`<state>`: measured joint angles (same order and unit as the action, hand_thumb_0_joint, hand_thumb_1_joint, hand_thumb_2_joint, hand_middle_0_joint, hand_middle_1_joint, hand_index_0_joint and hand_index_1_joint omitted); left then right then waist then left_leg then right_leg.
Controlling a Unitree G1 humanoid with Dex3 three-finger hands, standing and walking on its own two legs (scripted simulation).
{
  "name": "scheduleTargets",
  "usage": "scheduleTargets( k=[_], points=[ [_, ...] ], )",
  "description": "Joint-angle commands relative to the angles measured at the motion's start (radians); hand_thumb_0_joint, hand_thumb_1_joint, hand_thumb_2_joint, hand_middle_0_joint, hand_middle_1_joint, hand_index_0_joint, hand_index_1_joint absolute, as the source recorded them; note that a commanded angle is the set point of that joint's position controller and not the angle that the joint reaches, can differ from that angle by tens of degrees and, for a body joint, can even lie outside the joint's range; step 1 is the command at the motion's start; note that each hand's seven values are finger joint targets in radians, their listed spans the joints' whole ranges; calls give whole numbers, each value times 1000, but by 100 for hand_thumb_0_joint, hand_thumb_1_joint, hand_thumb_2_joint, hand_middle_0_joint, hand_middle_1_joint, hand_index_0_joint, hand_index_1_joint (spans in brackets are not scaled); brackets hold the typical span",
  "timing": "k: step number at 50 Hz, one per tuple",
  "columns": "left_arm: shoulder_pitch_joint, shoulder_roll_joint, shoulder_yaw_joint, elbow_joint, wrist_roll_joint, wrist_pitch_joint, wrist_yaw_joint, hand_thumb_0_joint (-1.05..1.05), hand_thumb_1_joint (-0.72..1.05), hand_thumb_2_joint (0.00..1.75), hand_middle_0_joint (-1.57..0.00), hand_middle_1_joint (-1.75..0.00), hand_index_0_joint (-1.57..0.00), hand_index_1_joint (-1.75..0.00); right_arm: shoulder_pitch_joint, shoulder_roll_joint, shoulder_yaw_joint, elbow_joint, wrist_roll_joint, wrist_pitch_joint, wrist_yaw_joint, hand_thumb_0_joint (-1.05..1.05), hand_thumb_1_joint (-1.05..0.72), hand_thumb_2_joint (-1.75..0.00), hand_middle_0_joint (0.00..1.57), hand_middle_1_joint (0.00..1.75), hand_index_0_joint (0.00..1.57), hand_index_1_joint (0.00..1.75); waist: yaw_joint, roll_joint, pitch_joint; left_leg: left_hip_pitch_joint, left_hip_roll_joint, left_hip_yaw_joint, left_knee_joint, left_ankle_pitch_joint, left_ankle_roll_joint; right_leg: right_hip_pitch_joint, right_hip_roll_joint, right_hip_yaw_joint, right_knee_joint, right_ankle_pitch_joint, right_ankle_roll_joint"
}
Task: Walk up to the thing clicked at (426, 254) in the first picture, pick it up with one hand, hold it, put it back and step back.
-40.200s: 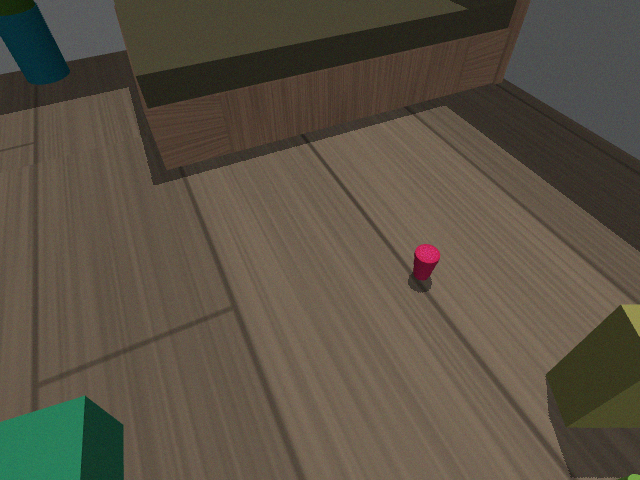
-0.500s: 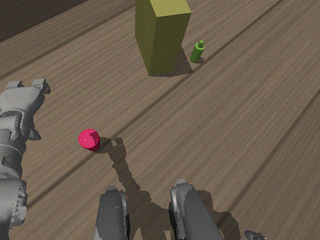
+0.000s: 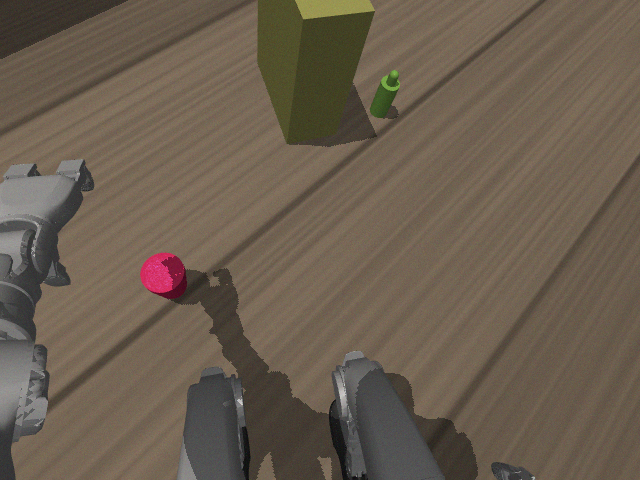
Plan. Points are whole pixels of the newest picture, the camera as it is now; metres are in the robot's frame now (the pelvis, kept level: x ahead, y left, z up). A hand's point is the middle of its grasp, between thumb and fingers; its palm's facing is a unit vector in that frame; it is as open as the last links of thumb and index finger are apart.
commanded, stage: approach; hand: left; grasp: from above
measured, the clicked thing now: (168, 280) +0.50 +0.24 -0.52
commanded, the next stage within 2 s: rest palm in 0.74 s
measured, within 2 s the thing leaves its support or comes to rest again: neither
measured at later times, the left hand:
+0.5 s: hand (148, 273) +0.47 +0.25 -0.36, palm faces -0.45 -0.04 -0.89, open 14.0 cm
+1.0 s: hand (157, 276) +0.49 +0.25 -0.46, palm faces -0.43 -0.05 -0.90, open 14.2 cm
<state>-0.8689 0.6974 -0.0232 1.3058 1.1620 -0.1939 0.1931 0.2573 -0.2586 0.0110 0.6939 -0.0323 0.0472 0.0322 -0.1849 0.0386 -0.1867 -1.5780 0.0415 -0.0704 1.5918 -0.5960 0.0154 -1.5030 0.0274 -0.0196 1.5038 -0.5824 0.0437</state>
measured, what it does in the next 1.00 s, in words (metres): lowers itself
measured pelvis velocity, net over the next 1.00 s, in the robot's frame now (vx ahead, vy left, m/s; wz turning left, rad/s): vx -0.03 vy -0.01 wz -0.12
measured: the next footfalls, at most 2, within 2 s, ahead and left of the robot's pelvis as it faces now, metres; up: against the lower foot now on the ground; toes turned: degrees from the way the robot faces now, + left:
none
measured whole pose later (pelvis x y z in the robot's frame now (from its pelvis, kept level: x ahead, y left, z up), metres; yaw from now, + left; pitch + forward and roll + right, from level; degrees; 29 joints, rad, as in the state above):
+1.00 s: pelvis -0.03 -0.01 -0.26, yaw -7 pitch +34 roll -11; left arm -1.06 0.92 0.14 1.49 1.26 -0.16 0.41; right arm 0.16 -0.29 0.15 0.67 -0.17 -0.06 0.17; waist -0.34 -0.04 0.06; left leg -2.37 0.01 -0.20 2.46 -0.71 -0.02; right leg -2.27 0.06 -0.09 2.35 -0.70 0.07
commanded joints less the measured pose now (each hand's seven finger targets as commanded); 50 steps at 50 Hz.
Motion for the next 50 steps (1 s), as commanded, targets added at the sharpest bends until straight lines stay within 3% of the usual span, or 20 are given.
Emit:
scheduleTargets(
  k=[1, 2, 6, 10, 11, 13, 15, 18, 21, 23, 29, 34, 36, 39, 41, 43, 45, 46, 49, 50],
  points=[
    [-330, 195, 37, -69, 44, -32, 69, 0, -54, 93, -7, -111, -8, -109, 148, -195, -59, -24, -21, -13, 7, 0, -91, -90, 20, 30, 20, 30, -25, 163, -449, 312, -17, 3, -35, 315, 11, 5, 30, -53, -8, 243, -86],
    [-371, 239, 63, -95, 53, -41, 82, 0, -59, 89, -6, -110, -8, -108, 146, -202, -62, -20, -26, -17, 14, 0, -91, -90, 20, 30, 20, 30, -21, 178, -506, 312, -16, -4, -8, 331, 9, -16, 29, -56, 27, 254, -87],
    [-450, 287, 91, -107, 94, -45, 120, 0, -58, 90, -6, -114, -9, -111, 161, -216, -67, -13, -44, -25, 34, 0, -92, -91, 20, 30, 20, 30, -27, 251, -629, 309, -17, -10, 81, 341, -2, -93, 25, -70, 131, 260, -83],
    [-533, 275, 96, -81, 106, -27, 164, 0, -57, 94, -7, -114, -9, -112, 164, -216, -65, -1, -53, -41, 40, 0, -92, -91, 20, 30, 20, 30, -59, 303, -656, 247, -20, -15, 151, 244, -3, -196, 18, -81, 221, 201, -82],
    [-558, 304, 115, -79, 113, -23, 178, 0, -57, 94, -7, -114, -9, -112, 163, -225, -66, 8, -55, -44, 39, 0, -92, -91, 20, 30, 20, 30, -57, 310, -664, 227, -20, -19, 163, 212, -5, -223, 14, -84, 241, 179, -81],
    [-563, 277, 105, -23, 112, -8, 192, 0, -57, 95, -7, -113, -9, -111, 156, -225, -62, 12, -61, -53, 40, 0, -92, -91, 20, 30, 20, 30, -82, 297, -623, 160, -21, -22, 191, 113, -2, -279, 9, -91, 271, 115, -79],
    [-609, 312, 113, -3, 120, 0, 203, 0, -57, 97, -7, -112, -9, -111, 151, -229, -54, 23, -65, -61, 39, 0, -92, -91, 20, 30, 20, 30, -95, 286, -621, 105, -26, -16, 230, 49, 2, -309, 7, -93, 302, 79, -81],
    [-641, 343, 126, 21, 117, 12, 221, 0, -58, 99, -7, -111, -8, -111, 145, -229, -37, 20, -74, -74, 41, 0, -92, -91, 20, 30, 20, 30, -106, 311, -652, 68, -30, -5, 296, 42, 3, -331, 3, -95, 353, 77, -80],
    [-678, 332, 110, 99, 120, 19, 233, 0, -58, 99, -7, -110, -8, -110, 146, -234, -12, 32, -85, -87, 45, 0, -92, -90, 20, 30, 20, 30, -155, 288, -564, -46, -31, -4, 359, -13, 6, -401, 5, -106, 400, 37, -79],
    [-667, 375, 118, 139, 131, 21, 241, 0, -56, 98, -7, -110, -8, -109, 144, -245, 5, 34, -91, -96, 46, 0, -92, -90, 20, 30, 20, 30, -158, 274, -536, -108, -33, 1, 405, -29, 12, -418, 8, -109, 418, 21, -76],
    [-596, 382, 111, 209, 135, 19, 247, 0, -56, 97, -7, -110, -8, -108, 155, -269, 46, 17, -112, -111, 67, 0, -91, -90, 20, 30, 20, 30, -176, 300, -522, -155, -28, -11, 501, 53, 5, -422, 21, -142, 523, 87, -76],
    [-592, 485, 176, 135, 144, 11, 280, 0, -55, 96, -7, -110, -9, -108, 176, -291, 64, -1, -130, -114, 86, 0, -92, -90, 20, 30, 20, 30, -172, 363, -567, -136, -22, -6, 574, 192, 1, -352, 34, -161, 587, 212, -70],
    [-597, 493, 187, 132, 137, 10, 291, 0, -54, 94, -7, -109, -9, -107, 174, -300, 66, 0, -137, -118, 94, 0, -92, -90, 20, 30, 20, 30, -185, 380, -529, -156, -20, -8, 598, 181, 2, -387, 36, -166, 605, 203, -69],
    [-562, 536, 207, 81, 135, 12, 306, 0, -56, 98, -8, -107, -9, -106, 158, -308, 71, -7, -141, -119, 97, 0, -92, -90, 20, 30, 20, 30, -163, 409, -563, -142, -14, -4, 624, 195, -1, -357, 43, -167, 616, 222, -69],
    [-545, 583, 251, -15, 122, 18, 313, 0, -54, 99, -8, -109, -9, -108, 159, -309, 64, -16, -144, -116, 105, 0, -92, -90, 20, 30, 20, 30, -144, 440, -627, -123, -10, 2, 641, 245, 1, -297, 46, -163, 622, 278, -62],
    [-480, 549, 243, -16, 104, 36, 302, 0, -57, 97, -6, -104, -7, -103, 144, -306, 52, -12, -140, -111, 115, 0, -92, -91, 20, 30, 20, 30, -128, 456, -612, -144, -10, 7, 644, 250, -2, -307, 46, -159, 626, 277, -67],
    [-474, 473, 193, 27, 91, 52, 274, 0, -59, 98, -6, -101, -5, -102, 131, -291, 55, -9, -137, -105, 120, 0, -92, -91, 20, 30, 20, 30, -145, 422, -546, -182, -9, -3, 639, 206, 0, -358, 51, -168, 626, 237, -68],
    [-493, 457, 176, 34, 89, 49, 261, 0, -59, 99, -6, -101, -5, -102, 140, -303, 53, -8, -136, -101, 120, 0, -92, -91, 20, 30, 20, 30, -170, 408, -509, -219, -12, -9, 640, 176, 2, -375, 52, -175, 620, 216, -68],
    [-423, 461, 182, 88, 91, 44, 229, 0, -60, 101, -6, -101, -5, -102, 161, -337, 48, -6, -138, -97, 120, 0, -92, -91, 20, 30, 20, 30, -178, 323, -441, -247, -13, -23, 661, 212, 3, -379, 50, -191, 627, 238, -71],
    [-427, 427, 169, 107, 86, 37, 218, 0, -59, 100, -6, -101, -5, -102, 164, -336, 52, -15, -141, -95, 122, 0, -92, -91, 20, 30, 20, 30, -192, 301, -424, -259, -15, -29, 660, 208, 3, -373, 50, -196, 627, 235, -70]
  ],
)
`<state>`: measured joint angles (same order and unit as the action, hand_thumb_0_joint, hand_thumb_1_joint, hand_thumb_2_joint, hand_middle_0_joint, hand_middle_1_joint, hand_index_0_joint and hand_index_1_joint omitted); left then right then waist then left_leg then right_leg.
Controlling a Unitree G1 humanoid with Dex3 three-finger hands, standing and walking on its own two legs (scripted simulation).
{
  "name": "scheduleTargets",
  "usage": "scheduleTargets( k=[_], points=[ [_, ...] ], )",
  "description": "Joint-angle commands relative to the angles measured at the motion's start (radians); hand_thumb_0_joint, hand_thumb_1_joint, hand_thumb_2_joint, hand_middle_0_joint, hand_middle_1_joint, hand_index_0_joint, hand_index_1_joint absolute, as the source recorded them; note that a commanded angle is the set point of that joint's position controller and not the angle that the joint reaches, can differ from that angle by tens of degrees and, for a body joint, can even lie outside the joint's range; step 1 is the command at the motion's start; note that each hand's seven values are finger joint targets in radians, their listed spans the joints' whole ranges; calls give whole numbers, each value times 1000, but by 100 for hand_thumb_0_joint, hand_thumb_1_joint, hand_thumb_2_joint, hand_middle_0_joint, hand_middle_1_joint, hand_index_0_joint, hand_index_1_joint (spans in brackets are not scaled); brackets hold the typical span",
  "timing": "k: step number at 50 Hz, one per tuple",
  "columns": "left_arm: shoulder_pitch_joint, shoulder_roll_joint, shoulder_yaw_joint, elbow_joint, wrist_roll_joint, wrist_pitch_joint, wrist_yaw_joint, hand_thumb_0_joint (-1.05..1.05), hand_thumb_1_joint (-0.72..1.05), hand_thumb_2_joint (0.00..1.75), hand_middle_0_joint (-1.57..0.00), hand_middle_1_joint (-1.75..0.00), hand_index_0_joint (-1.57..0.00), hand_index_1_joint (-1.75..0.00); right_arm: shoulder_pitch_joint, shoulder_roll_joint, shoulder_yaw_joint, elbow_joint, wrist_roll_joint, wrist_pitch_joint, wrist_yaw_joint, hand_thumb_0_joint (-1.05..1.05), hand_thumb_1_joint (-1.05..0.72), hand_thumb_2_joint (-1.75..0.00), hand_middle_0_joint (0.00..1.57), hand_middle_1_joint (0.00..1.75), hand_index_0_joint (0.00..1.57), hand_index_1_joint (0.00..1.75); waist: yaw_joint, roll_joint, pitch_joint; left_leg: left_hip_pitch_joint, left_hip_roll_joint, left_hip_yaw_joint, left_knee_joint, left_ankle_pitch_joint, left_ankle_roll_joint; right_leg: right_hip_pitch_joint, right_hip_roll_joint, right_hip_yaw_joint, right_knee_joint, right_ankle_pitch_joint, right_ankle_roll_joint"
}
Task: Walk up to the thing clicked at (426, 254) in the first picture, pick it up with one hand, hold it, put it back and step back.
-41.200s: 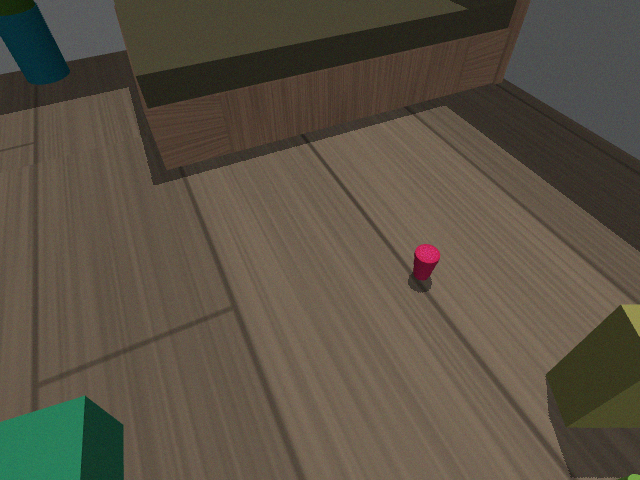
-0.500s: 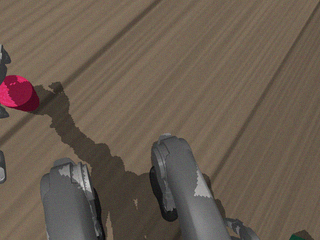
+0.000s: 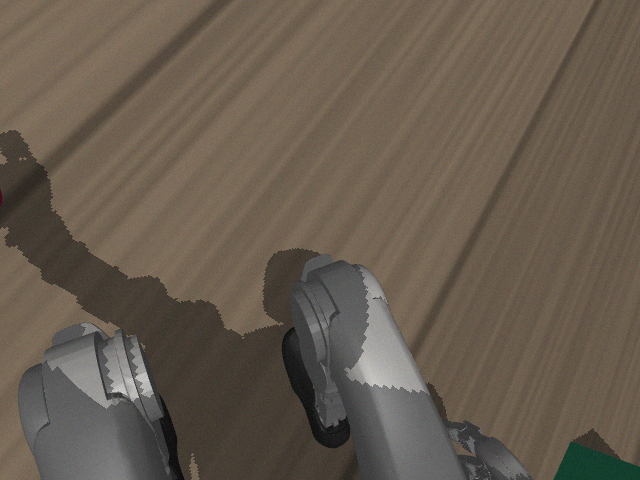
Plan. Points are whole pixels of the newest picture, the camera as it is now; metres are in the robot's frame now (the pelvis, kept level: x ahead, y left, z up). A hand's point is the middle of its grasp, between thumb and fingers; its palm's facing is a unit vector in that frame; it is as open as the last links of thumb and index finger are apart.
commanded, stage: rest palm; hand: left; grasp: from above
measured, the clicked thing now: out of the picture +0.49 +0.32 -0.26
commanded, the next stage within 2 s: close in 1.14 s
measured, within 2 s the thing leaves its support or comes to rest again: neither
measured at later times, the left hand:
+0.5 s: hand out of the picture +0.47 +0.32 -0.21, palm faces -0.41 -0.10 -0.91, open 14.3 cm
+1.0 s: hand out of the picture +0.47 +0.32 -0.21, palm faces -0.43 -0.10 -0.90, open 14.5 cm
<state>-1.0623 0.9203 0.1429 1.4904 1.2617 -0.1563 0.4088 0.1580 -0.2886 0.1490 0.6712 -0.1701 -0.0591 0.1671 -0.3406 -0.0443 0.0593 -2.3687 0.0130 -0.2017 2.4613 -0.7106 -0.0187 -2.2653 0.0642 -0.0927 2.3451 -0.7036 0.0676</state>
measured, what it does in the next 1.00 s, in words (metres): stands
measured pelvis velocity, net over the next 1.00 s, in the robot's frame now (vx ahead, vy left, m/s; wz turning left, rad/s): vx -0.01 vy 0.00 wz -0.03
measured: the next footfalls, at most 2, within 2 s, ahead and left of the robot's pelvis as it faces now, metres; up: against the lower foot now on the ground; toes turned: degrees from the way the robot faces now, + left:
none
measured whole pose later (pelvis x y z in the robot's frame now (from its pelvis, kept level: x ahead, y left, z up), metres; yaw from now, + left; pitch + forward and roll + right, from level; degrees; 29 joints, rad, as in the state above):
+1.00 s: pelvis -0.01 +0.00 -0.01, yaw -2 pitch +30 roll -13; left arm -1.10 0.98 0.06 1.65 1.24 -0.20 0.48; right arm 0.14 -0.31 0.25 0.66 -0.21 -0.10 0.18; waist -0.36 -0.08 0.09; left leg -2.35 0.01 -0.25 2.50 -0.69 -0.02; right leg -2.24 0.08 -0.13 2.36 -0.67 0.07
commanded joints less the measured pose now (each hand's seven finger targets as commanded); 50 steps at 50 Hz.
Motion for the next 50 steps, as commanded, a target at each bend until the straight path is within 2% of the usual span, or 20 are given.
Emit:
scheduleTargets(
  k=[1, 3, 7, 8, 11, 14, 16, 18, 19, 23, 27, 31, 33, 36, 38, 39, 42, 45, 48, 50],
  points=[
    [-227, 195, -1, -71, -20, -8, -1, 0, -58, 99, -7, -103, -6, -103, 264, -304, -84, 13, -4, 14, -13, 0, -91, -91, 20, 30, 20, 30, -36, 375, -667, 542, 16, 98, -215, 316, 38, 389, 14, -126, -218, 351, -91],
    [-261, 196, -8, -57, -25, -30, 1, 0, -56, 97, -6, -104, -7, -104, 258, -312, -73, 9, -7, 16, -12, 0, -91, -91, 20, 30, 20, 30, -52, 360, -640, 510, 14, 90, -215, 261, 38, 375, 15, -135, -224, 305, -93],
    [-299, 229, -26, -48, 1, -75, 26, 0, -54, 97, -7, -105, -8, -104, 232, -308, -47, 3, -12, 8, -15, 0, -91, -91, 20, 30, 20, 30, -56, 362, -624, 516, 15, 87, -201, 234, 40, 370, 21, -139, -218, 290, -88],
    [-306, 219, -44, -30, 10, -82, 33, 0, -55, 97, -7, -104, -7, -104, 217, -310, -44, 2, -14, 5, -13, 0, -91, -91, 20, 30, 20, 30, -55, 382, -620, 523, 14, 88, -207, 224, 37, 362, 21, -138, -214, 278, -90],
    [-300, 234, -45, 26, 27, -92, 68, 0, -54, 97, -7, -105, -8, -104, 201, -314, -30, 5, -21, 2, -17, 0, -91, -91, 20, 30, 20, 30, -50, 411, -592, 543, 17, 73, -232, 172, 31, 309, 26, -156, -203, 227, -93],
    [-303, 242, -45, 58, 53, -85, 94, 0, -55, 99, -7, -105, -7, -105, 200, -305, -9, 5, -33, -7, -14, 0, -91, -91, 20, 30, 20, 30, -59, 414, -582, 538, 18, 79, -214, 190, 35, 324, 30, -154, -200, 258, -90],
    [-304, 246, -50, 77, 43, -75, 109, 0, -55, 99, -7, -105, -7, -105, 184, -304, 0, 3, -33, -12, -16, 0, -91, -91, 20, 30, 20, 30, -56, 400, -586, 505, 18, 81, -210, 176, 40, 333, 33, -150, -206, 253, -88],
    [-322, 222, -69, 83, 31, -65, 114, 0, -55, 99, -7, -104, -7, -104, 185, -322, -8, -1, -34, -24, -18, 0, -91, -91, 20, 30, 20, 30, -71, 403, -552, 509, 20, 73, -214, 172, 36, 298, 31, -159, -199, 246, -88],
    [-308, 237, -61, 87, 41, -60, 115, 0, -56, 100, -7, -104, -6, -104, 197, -315, 2, 2, -38, -28, -16, 0, -92, -91, 20, 30, 20, 30, -72, 411, -559, 533, 21, 65, -219, 187, 33, 301, 31, -165, -191, 258, -89],
    [-291, 246, -60, 112, 27, -43, 114, 0, -56, 98, -7, -104, -6, -104, 187, -319, 10, -7, -36, -41, -11, 0, -92, -91, 20, 30, 20, 30, -67, 404, -531, 504, 23, 58, -223, 147, 33, 289, 32, -165, -190, 225, -89],
    [-263, 267, -49, 96, 11, -27, 110, 0, -57, 99, -6, -103, -6, -104, 187, -316, 18, -10, -35, -46, -9, 0, -92, -91, 20, 30, 20, 30, -50, 414, -586, 506, 23, 61, -216, 188, 33, 338, 35, -164, -185, 262, -90],
    [-253, 265, -41, 86, 4, -15, 98, 0, -59, 100, -6, -102, -5, -103, 203, -319, 14, -6, -38, -43, -4, 0, -92, -91, 20, 30, 20, 30, -60, 412, -567, 484, 22, 65, -216, 191, 35, 349, 38, -162, -190, 267, -88],
    [-222, 266, -39, 91, -10, -13, 92, 0, -60, 102, -6, -101, -5, -103, 182, -316, 15, -10, -33, -44, -4, 0, -92, -91, 20, 30, 20, 30, -44, 383, -575, 467, 23, 69, -206, 169, 40, 350, 42, -157, -200, 249, -89],
    [-225, 246, -45, 85, -11, -18, 83, 0, -60, 102, -6, -102, -4, -103, 195, -319, 10, -7, -34, -44, -1, 0, -92, -91, 20, 30, 20, 30, -58, 383, -551, 457, 22, 65, -210, 169, 37, 345, 40, -162, -200, 245, -91],
    [-219, 268, -36, 66, -13, -25, 80, 0, -59, 102, -6, -101, -4, -103, 192, -313, 16, -5, -32, -42, -3, 0, -92, -91, 20, 30, 20, 30, -48, 381, -589, 469, 22, 65, -212, 185, 39, 377, 40, -158, -199, 263, -87],
    [-229, 256, -43, 63, -11, -27, 79, 0, -59, 101, -6, -102, -5, -103, 201, -329, 3, -9, -31, -43, -2, 0, -92, -91, 20, 30, 20, 30, -55, 393, -566, 471, 20, 66, -210, 188, 36, 360, 36, -159, -198, 261, -90],
    [-222, 200, -80, 98, -15, -38, 75, 0, -59, 102, -6, -102, -5, -104, 193, -304, 17, -1, -34, -42, -1, 0, -92, -91, 20, 30, 20, 30, -68, 378, -551, 468, 22, 60, -211, 165, 37, 350, 42, -163, -201, 249, -87],
    [-240, 222, -78, 90, -7, -48, 77, 0, -57, 103, -7, -104, -5, -106, 185, -309, 18, -4, -30, -42, -4, 0, -92, -91, 20, 30, 20, 30, -62, 373, -521, 450, 20, 61, -215, 138, 37, 330, 39, -163, -204, 223, -90],
    [-246, 185, -101, 91, -5, -53, 82, 0, -55, 104, -7, -106, -6, -107, 182, -321, 9, -1, -35, -44, -3, 0, -92, -91, 20, 30, 20, 30, -70, 394, -531, 487, 20, 56, -219, 160, 31, 316, 39, -168, -195, 241, -90],
    [-229, 194, -98, 107, -5, -51, 86, 0, -56, 104, -7, -106, -6, -107, 177, -308, 24, -3, -34, -45, -2, 0, -92, -91, 20, 30, 20, 30, -66, 363, -539, 473, 21, 61, -213, 171, 36, 347, 40, -164, -204, 256, -86]
  ],
)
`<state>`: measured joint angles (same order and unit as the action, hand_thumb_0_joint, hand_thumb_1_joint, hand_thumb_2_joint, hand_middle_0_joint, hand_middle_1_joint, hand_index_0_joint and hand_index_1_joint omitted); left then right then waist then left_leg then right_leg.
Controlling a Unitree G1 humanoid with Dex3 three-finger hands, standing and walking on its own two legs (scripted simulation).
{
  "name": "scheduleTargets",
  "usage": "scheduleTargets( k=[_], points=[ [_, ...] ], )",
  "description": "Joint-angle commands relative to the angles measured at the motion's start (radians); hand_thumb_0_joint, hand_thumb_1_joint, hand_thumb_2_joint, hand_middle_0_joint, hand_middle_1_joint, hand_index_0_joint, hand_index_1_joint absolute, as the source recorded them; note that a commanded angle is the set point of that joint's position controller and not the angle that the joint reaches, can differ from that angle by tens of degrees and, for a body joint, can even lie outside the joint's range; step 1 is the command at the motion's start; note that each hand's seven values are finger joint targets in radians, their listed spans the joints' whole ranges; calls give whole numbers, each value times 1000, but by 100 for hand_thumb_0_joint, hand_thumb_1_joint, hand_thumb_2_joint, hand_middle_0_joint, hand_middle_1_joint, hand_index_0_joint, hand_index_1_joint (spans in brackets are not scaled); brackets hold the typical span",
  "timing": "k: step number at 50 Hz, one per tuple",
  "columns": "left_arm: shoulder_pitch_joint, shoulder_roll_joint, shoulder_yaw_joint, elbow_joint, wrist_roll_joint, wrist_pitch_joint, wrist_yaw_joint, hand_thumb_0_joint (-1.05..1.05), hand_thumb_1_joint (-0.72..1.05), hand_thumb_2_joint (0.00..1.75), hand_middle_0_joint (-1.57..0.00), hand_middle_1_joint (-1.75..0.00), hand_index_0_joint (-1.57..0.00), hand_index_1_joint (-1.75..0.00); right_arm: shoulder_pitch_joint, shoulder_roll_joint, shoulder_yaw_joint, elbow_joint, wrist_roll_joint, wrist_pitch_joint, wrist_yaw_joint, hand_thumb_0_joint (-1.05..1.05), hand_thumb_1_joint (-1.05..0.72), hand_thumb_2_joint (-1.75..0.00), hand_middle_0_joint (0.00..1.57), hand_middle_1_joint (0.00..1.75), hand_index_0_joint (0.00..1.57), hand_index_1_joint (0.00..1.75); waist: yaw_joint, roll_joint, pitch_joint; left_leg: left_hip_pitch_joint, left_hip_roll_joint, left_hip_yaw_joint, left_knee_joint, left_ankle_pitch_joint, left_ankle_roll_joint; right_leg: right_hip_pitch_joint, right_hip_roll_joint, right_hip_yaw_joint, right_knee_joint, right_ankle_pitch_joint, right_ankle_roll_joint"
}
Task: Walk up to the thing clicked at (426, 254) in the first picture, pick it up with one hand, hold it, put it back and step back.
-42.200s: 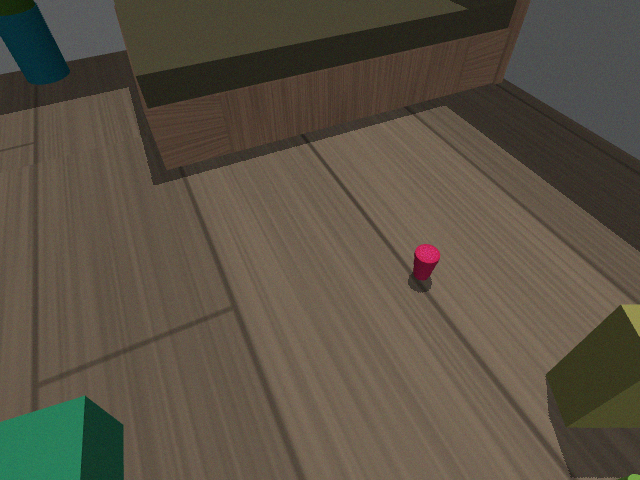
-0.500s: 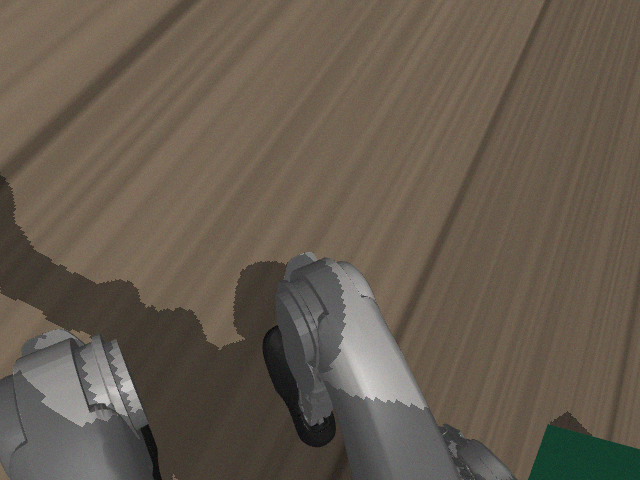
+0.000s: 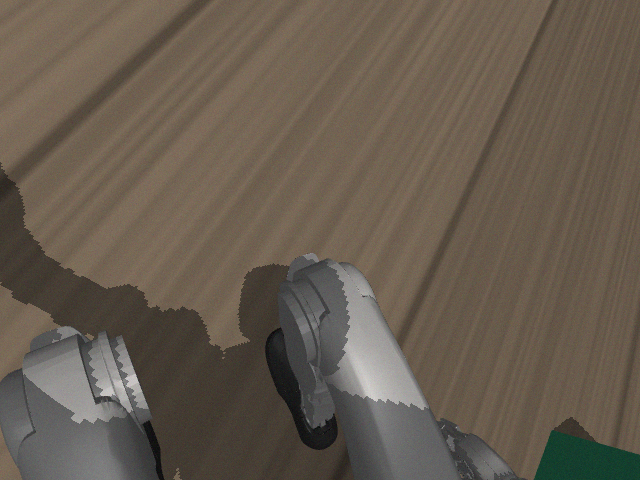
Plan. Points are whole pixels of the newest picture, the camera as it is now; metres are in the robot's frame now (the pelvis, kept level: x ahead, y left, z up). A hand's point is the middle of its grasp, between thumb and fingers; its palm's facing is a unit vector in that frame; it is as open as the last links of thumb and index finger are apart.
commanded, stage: rest palm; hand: left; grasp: from above
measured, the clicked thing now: out of the picture +0.49 +0.33 -0.25
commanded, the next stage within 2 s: close in 0.14 s
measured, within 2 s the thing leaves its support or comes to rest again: neither
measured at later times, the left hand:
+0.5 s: hand out of the picture +0.47 +0.34 -0.20, palm faces -0.42 -0.12 -0.90, open 13.4 cm
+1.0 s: hand out of the picture +0.47 +0.34 -0.20, palm faces -0.41 -0.12 -0.90, open 12.8 cm
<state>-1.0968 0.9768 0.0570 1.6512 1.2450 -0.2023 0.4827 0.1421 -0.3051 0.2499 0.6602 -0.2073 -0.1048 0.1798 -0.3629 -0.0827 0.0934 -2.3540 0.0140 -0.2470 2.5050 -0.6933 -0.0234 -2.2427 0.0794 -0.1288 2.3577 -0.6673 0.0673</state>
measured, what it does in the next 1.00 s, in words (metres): stands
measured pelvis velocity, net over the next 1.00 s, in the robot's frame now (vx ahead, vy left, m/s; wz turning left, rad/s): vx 0.00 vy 0.00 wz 0.00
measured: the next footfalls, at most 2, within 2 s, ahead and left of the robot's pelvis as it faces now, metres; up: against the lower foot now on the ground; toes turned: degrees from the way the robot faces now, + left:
none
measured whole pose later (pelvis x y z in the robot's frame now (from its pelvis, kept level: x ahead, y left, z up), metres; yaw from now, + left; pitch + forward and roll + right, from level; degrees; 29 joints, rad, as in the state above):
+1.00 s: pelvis +0.00 +0.00 +0.00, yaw +0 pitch +30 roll -13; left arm -1.11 0.99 0.06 1.66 1.25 -0.20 0.49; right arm 0.13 -0.32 0.27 0.64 -0.22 -0.09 0.16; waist -0.37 -0.08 0.11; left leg -2.35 0.01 -0.25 2.50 -0.69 -0.02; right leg -2.24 0.08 -0.13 2.35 -0.66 0.07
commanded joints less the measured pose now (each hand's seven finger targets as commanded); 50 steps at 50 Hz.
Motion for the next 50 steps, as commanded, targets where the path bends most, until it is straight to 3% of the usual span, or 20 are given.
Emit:
scheduleTargets(
  k=[1, 5, 6, 8, 10, 14, 16, 17, 21, 23, 26, 30, 33, 35, 36, 37, 39, 42, 46, 50],
  points=[
    [-200, 142, -14, -59, 12, -4, 15, 0, -55, 103, -7, -106, -6, -107, 194, -291, -76, 9, 1, 3, -17, 0, -92, -91, 20, 30, 20, 30, -43, 405, -585, 453, 18, 112, -256, 148, 42, 341, 26, -123, -222, 220, -85],
    [-222, 147, -7, -85, 11, 3, 19, 0, -53, 107, -8, -109, -7, -110, 204, -301, -85, 9, 1, 1, -16, 0, -92, -91, 20, 30, 20, 30, -42, 434, -585, 487, 18, 104, -269, 159, 34, 310, 20, -130, -210, 219, -90],
    [-207, 162, 2, -74, 14, 7, 24, 0, -52, 107, -9, -110, -8, -111, 194, -297, -81, 7, 2, 2, -17, 0, -92, -91, 20, 30, 20, 30, -23, 448, -598, 501, 20, 100, -277, 155, 31, 305, 19, -131, -206, 210, -92],
    [-210, 130, -14, -72, 10, 13, 25, 0, -53, 105, -8, -109, -7, -110, 198, -292, -82, 8, -1, 3, -14, 0, -92, -91, 20, 30, 20, 30, -44, 440, -596, 486, 19, 108, -270, 166, 34, 332, 24, -127, -212, 231, -90],
    [-224, 131, -12, -79, 5, 19, 27, 0, -52, 105, -8, -110, -7, -110, 196, -292, -79, 6, 0, 4, -13, 0, -92, -91, 20, 30, 20, 30, -38, 435, -623, 485, 19, 107, -261, 188, 36, 337, 23, -127, -208, 248, -89],
    [-196, 136, -11, -42, 4, 24, 25, 0, -45, 99, -11, -111, -12, -109, 196, -291, -77, 7, 2, 3, -14, 0, -91, -91, 20, 30, 20, 30, -45, 423, -577, 478, 18, 106, -267, 174, 35, 316, 23, -125, -211, 235, -90],
    [-224, 188, 18, -99, 10, 23, 28, 0, -41, 101, -13, -112, -14, -111, 199, -297, -75, 6, 0, 8, -17, 0, -91, -91, 20, 30, 20, 30, -21, 445, -631, 485, 15, 114, -267, 190, 37, 358, 21, -119, -212, 250, -89],
    [-211, 181, 17, -87, 10, 26, 25, 0, -39, 99, -14, -112, -15, -110, 190, -289, -75, 2, 3, 7, -16, 0, -91, -91, 20, 30, 20, 30, -12, 459, -624, 483, 16, 116, -264, 188, 36, 342, 20, -118, -207, 243, -92],
    [-206, 162, 5, -44, 1, 24, 14, 0, -40, 96, -14, -110, -15, -108, 194, -297, -71, -4, -3, 8, -18, 0, -91, -91, 20, 30, 20, 30, -52, 394, -567, 439, 17, 111, -264, 145, 43, 337, 23, -121, -224, 209, -89],
    [-197, 195, 17, -62, -2, 18, 12, 0, -38, 95, -14, -110, -16, -108, 183, -299, -73, -5, 2, 10, -25, 0, -91, -91, 20, 30, 20, 30, -28, 400, -586, 433, 16, 114, -268, 124, 42, 342, 22, -117, -226, 187, -90],
    [-203, 180, 6, -56, 5, 18, 0, 0, -34, 94, -17, -109, -19, -107, 191, -296, -71, -10, 1, 5, -23, 0, -91, -91, 20, 30, 20, 30, -42, 388, -563, 434, 16, 113, -262, 126, 44, 329, 22, -116, -226, 185, -90],
    [-192, 187, 19, -65, 10, 12, -1, 0, -31, 92, -19, -108, -21, -105, 196, -309, -73, -15, -2, 5, -25, 0, -91, -91, 20, 30, 20, 30, -39, 390, -576, 449, 16, 107, -253, 161, 39, 328, 20, -125, -220, 206, -92],
    [-189, 209, 16, -56, 2, 10, 2, 0, -27, 92, -23, -107, -25, -105, 187, -309, -73, -12, -4, 11, -30, 0, -91, -91, 20, 30, 20, 30, -32, 397, -589, 423, 17, 116, -261, 128, 45, 365, 24, -112, -232, 191, -87],
    [-199, 211, 30, -95, 14, 14, 5, 0, -25, 95, -24, -108, -26, -106, 195, -309, -74, -7, -5, 12, -30, 0, -91, -90, 20, 30, 20, 30, -16, 440, -618, 486, 18, 109, -259, 178, 33, 333, 20, -124, -211, 218, -95],
    [-224, 207, 22, -115, 17, 11, 7, 0, -24, 95, -25, -108, -27, -106, 197, -321, -80, -9, -11, 13, -31, 0, -91, -91, 20, 30, 20, 30, -28, 452, -613, 479, 15, 110, -257, 176, 33, 326, 20, -126, -211, 217, -98],
    [-168, 182, 17, -29, 15, 18, 1, 0, -24, 92, -24, -106, -26, -104, 191, -304, -69, -15, -7, 12, -28, 0, -91, -90, 20, 30, 20, 30, -36, 396, -578, 451, 16, 108, -249, 168, 38, 326, 22, -126, -215, 213, -94],
    [-194, 182, 11, -61, 10, 10, 5, 0, -21, 91, -26, -106, -29, -103, 202, -310, -74, -13, -10, 14, -29, 0, -91, -90, 20, 30, 20, 30, -48, 396, -559, 427, 15, 116, -256, 153, 42, 354, 23, -117, -225, 212, -88],
    [-187, 211, 21, -51, 12, 13, 8, 0, -17, 95, -30, -107, -31, -105, 192, -305, -67, -11, -10, 16, -33, 0, -91, -90, 20, 30, 20, 30, -27, 400, -595, 444, 16, 113, -260, 147, 42, 362, 22, -116, -224, 204, -87],
    [-203, 164, -6, -41, 15, 14, 9, 0, -13, 94, -31, -108, -34, -105, 196, -310, -73, -12, -11, 12, -31, 0, -91, -90, 20, 30, 20, 30, -52, 405, -543, 442, 14, 109, -261, 146, 38, 310, 21, -123, -219, 200, -93],
    [-191, 185, 8, -38, 18, 14, 14, 0, -7, 96, -36, -109, -38, -107, 190, -313, -64, -17, -16, 16, -34, 0, -91, -90, 20, 30, 20, 30, -37, 399, -562, 443, 14, 108, -263, 147, 38, 329, 19, -125, -221, 198, -93]
  ],
)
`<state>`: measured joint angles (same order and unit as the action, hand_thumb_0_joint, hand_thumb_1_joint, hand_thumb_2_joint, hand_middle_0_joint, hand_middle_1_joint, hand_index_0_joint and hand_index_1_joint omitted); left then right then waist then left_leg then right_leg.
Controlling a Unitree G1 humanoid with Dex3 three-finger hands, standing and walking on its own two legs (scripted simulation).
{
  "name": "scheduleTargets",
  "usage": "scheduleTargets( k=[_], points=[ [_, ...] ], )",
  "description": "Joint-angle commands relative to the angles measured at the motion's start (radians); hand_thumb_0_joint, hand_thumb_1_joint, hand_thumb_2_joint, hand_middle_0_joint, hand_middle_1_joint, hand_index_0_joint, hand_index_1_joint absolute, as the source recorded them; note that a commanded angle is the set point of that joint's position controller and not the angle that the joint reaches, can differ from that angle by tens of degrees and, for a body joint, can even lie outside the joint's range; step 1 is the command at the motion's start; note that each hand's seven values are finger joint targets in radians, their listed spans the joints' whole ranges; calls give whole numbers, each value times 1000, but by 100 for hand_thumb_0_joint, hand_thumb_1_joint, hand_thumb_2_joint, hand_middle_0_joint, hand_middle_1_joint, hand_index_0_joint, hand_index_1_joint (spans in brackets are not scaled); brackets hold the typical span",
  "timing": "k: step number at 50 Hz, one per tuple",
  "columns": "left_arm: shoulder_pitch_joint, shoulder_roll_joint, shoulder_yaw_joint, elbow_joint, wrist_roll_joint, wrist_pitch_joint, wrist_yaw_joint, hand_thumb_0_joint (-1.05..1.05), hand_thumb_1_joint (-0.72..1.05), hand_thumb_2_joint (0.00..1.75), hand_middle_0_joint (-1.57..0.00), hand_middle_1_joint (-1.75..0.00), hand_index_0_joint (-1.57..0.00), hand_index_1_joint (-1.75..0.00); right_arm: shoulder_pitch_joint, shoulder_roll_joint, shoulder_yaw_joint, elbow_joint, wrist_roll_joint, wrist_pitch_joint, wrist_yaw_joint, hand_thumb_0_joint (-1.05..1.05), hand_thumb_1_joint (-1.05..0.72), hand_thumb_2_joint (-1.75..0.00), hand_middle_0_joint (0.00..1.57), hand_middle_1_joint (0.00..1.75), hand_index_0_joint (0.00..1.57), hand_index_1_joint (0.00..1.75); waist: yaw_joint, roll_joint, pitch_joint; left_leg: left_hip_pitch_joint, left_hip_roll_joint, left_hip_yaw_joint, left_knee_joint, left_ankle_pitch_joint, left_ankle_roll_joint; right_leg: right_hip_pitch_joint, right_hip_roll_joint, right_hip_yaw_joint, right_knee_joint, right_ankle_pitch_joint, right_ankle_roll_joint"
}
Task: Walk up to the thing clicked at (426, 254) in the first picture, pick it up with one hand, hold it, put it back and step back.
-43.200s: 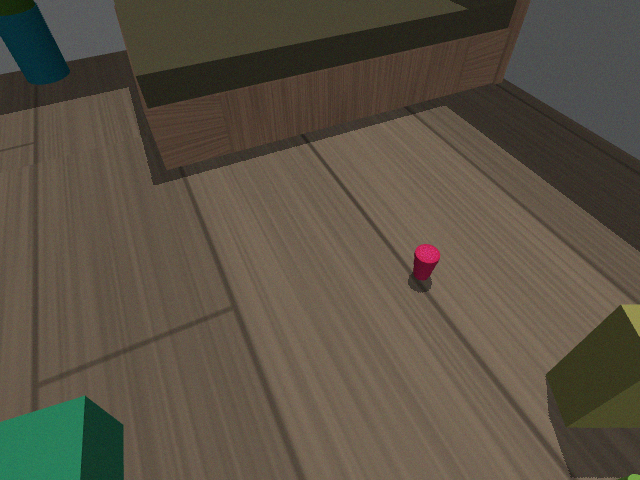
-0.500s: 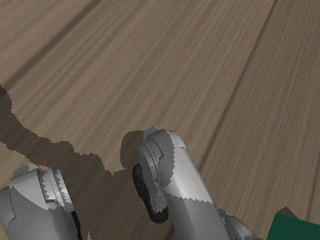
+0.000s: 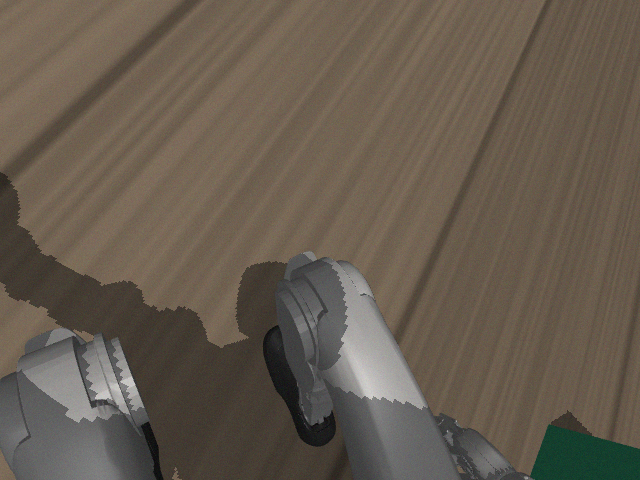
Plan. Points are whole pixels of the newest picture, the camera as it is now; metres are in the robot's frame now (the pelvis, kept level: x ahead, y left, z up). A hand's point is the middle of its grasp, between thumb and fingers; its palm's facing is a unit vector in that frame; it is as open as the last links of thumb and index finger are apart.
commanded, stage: close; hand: left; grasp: from above
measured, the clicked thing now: out of the picture +0.49 +0.33 -0.25
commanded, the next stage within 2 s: settle in 0.96 s
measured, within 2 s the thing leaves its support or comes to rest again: leaves its support in 1.56 s
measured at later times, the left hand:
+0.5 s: hand out of the picture +0.48 +0.34 -0.20, palm faces -0.42 -0.11 -0.90, open 12.3 cm
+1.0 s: hand out of the picture +0.48 +0.34 -0.20, palm faces -0.43 -0.10 -0.90, open 12.1 cm
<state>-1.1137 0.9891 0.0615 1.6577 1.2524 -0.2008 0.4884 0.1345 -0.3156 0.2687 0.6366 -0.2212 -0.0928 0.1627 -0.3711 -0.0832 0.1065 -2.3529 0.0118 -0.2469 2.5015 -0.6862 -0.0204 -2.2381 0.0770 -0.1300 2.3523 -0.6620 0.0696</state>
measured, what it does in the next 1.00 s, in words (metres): stands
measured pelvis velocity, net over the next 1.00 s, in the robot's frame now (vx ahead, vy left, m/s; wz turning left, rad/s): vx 0.00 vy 0.00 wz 0.00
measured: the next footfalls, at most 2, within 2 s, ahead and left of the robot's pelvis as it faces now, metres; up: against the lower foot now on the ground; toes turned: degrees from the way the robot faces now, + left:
none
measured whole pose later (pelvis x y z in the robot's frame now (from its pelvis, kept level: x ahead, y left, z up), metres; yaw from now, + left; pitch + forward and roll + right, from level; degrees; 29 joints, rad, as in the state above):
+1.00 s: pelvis +0.00 +0.00 +0.00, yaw +0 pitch +30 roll -13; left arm -1.14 1.00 0.04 1.68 1.26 -0.20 0.48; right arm 0.15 -0.33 0.27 0.63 -0.23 -0.11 0.16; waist -0.37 -0.07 0.12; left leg -2.35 0.01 -0.24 2.49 -0.68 -0.02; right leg -2.23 0.07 -0.13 2.34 -0.66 0.07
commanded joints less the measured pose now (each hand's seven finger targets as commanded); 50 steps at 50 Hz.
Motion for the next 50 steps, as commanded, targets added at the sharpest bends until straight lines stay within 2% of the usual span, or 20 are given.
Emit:
scheduleTargets(
  k=[1, 4, 11, 14, 17, 19, 21, 23, 26, 27, 28, 30, 32, 34, 37, 39, 42, 45, 46, 50],
  points=[
    [-150, 171, -3, -27, 9, 16, 9, 0, -6, 98, -37, -109, -39, -107, 195, -296, -84, 9, -2, 5, -17, 0, -91, -90, 20, 30, 20, 30, -27, 397, -582, 442, 16, 112, -261, 133, 37, 339, 25, -119, -217, 195, -92],
    [-182, 168, -3, -45, 12, 16, 6, 0, -3, 99, -39, -111, -41, -109, 189, -307, -88, -3, 2, -1, -18, 0, -91, -91, 20, 30, 20, 30, -34, 397, -542, 430, 15, 109, -261, 110, 36, 292, 22, -122, -219, 163, -99],
    [-211, 178, 5, -71, 15, 16, 14, 0, 4, 105, -44, -114, -46, -112, 201, -302, -89, 4, 0, -3, -19, 0, -91, -91, 20, 30, 20, 30, -29, 413, -598, 462, 15, 105, -260, 131, 34, 303, 20, -123, -213, 185, -97],
    [-191, 158, -17, -25, 12, 18, 12, 0, 5, 106, -45, -115, -47, -113, 201, -302, -82, 1, 2, -4, -21, 0, -91, -91, 20, 30, 20, 30, -51, 370, -550, 423, 14, 109, -256, 116, 40, 312, 23, -118, -225, 181, -93],
    [-198, 181, -8, -24, 12, 14, 16, 0, 7, 106, -45, -118, -48, -115, 193, -304, -79, -1, -2, -4, -25, 0, -91, -91, 20, 30, 20, 30, -40, 375, -559, 414, 15, 111, -252, 109, 40, 319, 23, -118, -226, 170, -93],
    [-231, 185, -4, -43, 15, 9, 22, 0, -5, 99, -37, -113, -39, -110, 196, -316, -82, 0, -6, -2, -26, 0, -91, -90, 20, 30, 20, 30, -46, 397, -559, 432, 15, 100, -263, 112, 34, 296, 19, -127, -218, 168, -98],
    [-190, 162, -9, -2, 19, 13, 18, 0, -14, 92, -30, -111, -33, -107, 195, -307, -74, -8, -3, -4, -22, 0, -91, -91, 20, 30, 20, 30, -48, 369, -525, 414, 13, 99, -258, 111, 37, 284, 20, -129, -219, 165, -96],
    [-189, 172, -14, -20, 11, 9, 17, 0, -15, 94, -29, -110, -32, -108, 191, -305, -75, -13, -4, -5, -24, 0, -91, -91, 20, 30, 20, 30, -47, 354, -550, 404, 14, 111, -256, 102, 44, 334, 24, -117, -235, 169, -87],
    [-247, 212, 11, -100, 12, 5, 20, 0, -14, 98, -30, -113, -33, -111, 203, -322, -90, 0, -7, -4, -28, 0, -91, -91, 20, 30, 20, 30, -29, 409, -604, 452, 14, 107, -262, 123, 35, 322, 18, -122, -222, 179, -95],
    [-208, 197, 0, -41, 17, 12, 21, 0, -14, 98, -31, -111, -33, -109, 199, -309, -84, -2, -5, -4, -28, 0, -91, -90, 20, 30, 20, 30, -30, 411, -593, 450, 14, 108, -264, 121, 35, 324, 20, -119, -221, 180, -96],
    [-217, 165, -11, -41, 13, 10, 20, 0, -15, 99, -30, -112, -32, -109, 196, -314, -83, -5, -7, -3, -27, 0, -91, -91, 20, 30, 20, 30, -49, 388, -562, 422, 14, 103, -255, 118, 36, 297, 20, -126, -222, 176, -96],
    [-185, 136, -22, -9, 10, 13, 17, 0, -14, 95, -30, -110, -33, -108, 206, -302, -77, -6, -4, -5, -23, 0, -91, -90, 20, 30, 20, 30, -58, 346, -551, 412, 14, 105, -251, 131, 40, 317, 23, -123, -224, 193, -89],
    [-223, 182, -2, -42, 10, 6, 24, 0, -12, 94, -30, -111, -33, -108, 201, -316, -78, -3, -4, -5, -26, 0, -91, -90, 20, 30, 20, 30, -48, 381, -567, 434, 13, 101, -255, 135, 36, 305, 18, -124, -223, 186, -96],
    [-223, 179, -7, -40, 20, 8, 24, 0, -11, 95, -31, -112, -34, -109, 213, -322, -87, -1, -9, -6, -23, 0, -91, -91, 20, 30, 20, 30, -48, 413, -547, 453, 13, 102, -266, 133, 31, 296, 17, -125, -217, 182, -98],
    [-194, 150, -18, -8, 8, 11, 21, 0, -8, 97, -34, -113, -36, -110, 208, -308, -77, -9, -10, -10, -20, 0, -91, -90, 20, 30, 20, 30, -58, 374, -536, 421, 11, 110, -260, 104, 39, 316, 19, -120, -234, 169, -91],
    [-219, 184, -6, -43, 11, 8, 24, 0, -8, 100, -34, -115, -37, -112, 201, -319, -87, -8, -5, -9, -27, 0, -91, -91, 20, 30, 20, 30, -39, 385, -547, 416, 11, 109, -271, 75, 36, 305, 18, -121, -238, 140, -98],
    [-224, 146, -25, -34, 9, 14, 12, 0, -6, 98, -35, -113, -38, -110, 217, -314, -86, -5, -7, -16, -21, 0, -91, -91, 20, 30, 20, 30, -63, 362, -545, 417, 9, 110, -252, 99, 42, 307, 16, -117, -236, 162, -91],
    [-223, 182, -14, -47, -3, 8, 18, 0, -5, 100, -36, -114, -39, -111, 218, -320, -90, 2, -6, -16, -26, 0, -91, -90, 20, 30, 20, 30, -52, 354, -573, 401, 11, 117, -256, 95, 45, 356, 20, -108, -253, 164, -84],
    [-232, 178, -10, -43, 7, 9, 15, 0, -6, 98, -35, -115, -38, -112, 229, -320, -88, -1, 0, -19, -24, 0, -91, -91, 20, 30, 20, 30, -53, 354, -552, 405, 8, 111, -256, 106, 42, 327, 13, -116, -242, 166, -91],
    [-220, 157, -18, -24, 0, 10, 13, 0, -4, 101, -36, -117, -39, -114, 223, -315, -82, -3, -3, -18, -24, 0, -91, -90, 20, 30, 20, 30, -61, 345, -569, 418, 12, 111, -249, 126, 42, 344, 18, -117, -243, 186, -90]
  ],
)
